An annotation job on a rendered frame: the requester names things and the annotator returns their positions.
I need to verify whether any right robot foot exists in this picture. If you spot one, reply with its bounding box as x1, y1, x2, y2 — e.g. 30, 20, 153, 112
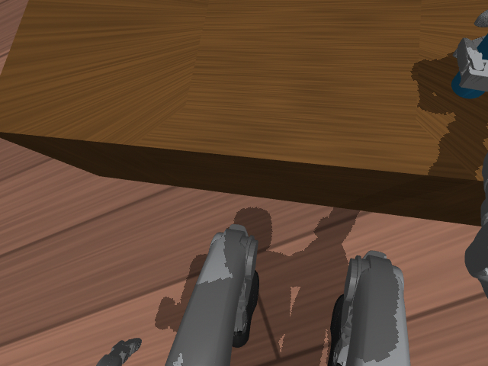
328, 294, 344, 366

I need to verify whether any right robot hand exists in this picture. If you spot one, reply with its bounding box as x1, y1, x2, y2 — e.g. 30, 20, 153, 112
453, 10, 488, 92

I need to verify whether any left robot foot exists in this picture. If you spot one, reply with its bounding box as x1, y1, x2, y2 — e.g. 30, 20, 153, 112
233, 270, 259, 348

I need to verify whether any left robot hand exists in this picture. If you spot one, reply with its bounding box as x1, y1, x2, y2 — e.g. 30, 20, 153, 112
96, 338, 142, 366

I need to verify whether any can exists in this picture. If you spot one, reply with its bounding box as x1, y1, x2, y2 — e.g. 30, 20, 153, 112
451, 34, 488, 99

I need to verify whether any right robot arm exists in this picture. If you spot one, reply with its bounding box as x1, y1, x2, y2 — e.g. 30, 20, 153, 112
464, 153, 488, 299

